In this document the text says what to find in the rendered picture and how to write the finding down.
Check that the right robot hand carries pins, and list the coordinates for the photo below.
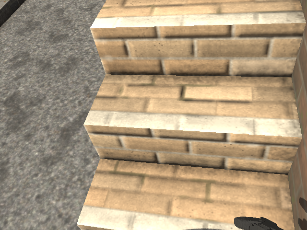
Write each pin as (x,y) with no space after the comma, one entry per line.
(250,223)

